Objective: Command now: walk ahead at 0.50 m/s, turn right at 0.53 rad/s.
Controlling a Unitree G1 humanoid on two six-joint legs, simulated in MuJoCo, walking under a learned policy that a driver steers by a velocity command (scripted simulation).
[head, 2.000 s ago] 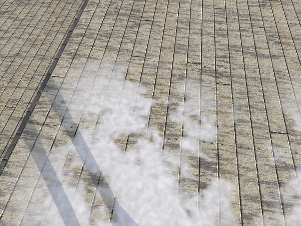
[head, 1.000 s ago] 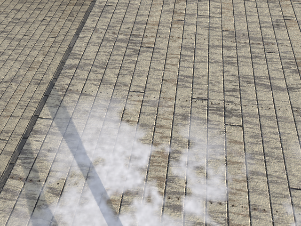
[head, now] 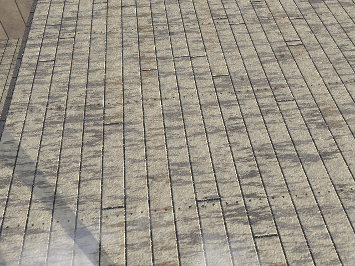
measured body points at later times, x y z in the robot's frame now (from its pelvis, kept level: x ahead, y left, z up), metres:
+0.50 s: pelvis +0.27 -0.01 +0.02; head +0.31 -0.03 +0.46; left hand +0.27 +0.26 -0.11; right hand +0.44 -0.27 -0.09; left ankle +0.45 +0.06 -0.69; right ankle +0.10 -0.05 -0.72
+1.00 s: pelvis +0.47 -0.05 +0.02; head +0.49 -0.06 +0.47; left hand +0.64 +0.15 -0.11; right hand +0.42 -0.28 -0.13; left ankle +0.46 +0.05 -0.72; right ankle +0.52 -0.16 -0.71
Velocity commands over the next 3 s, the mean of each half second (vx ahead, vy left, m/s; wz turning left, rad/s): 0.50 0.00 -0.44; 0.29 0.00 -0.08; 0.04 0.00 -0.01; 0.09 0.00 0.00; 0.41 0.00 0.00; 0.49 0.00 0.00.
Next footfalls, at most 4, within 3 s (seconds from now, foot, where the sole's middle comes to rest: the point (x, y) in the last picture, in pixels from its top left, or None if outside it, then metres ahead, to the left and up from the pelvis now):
0.54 left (175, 250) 0.50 0.04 -0.75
1.00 right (231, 232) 0.56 -0.17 -0.75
2.14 right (244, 218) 0.62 -0.23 -0.75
2.62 left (211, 141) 0.99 -0.13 -0.75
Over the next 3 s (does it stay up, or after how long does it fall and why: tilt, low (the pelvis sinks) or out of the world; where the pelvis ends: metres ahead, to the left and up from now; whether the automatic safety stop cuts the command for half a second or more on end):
stays up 1.00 -0.20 0.03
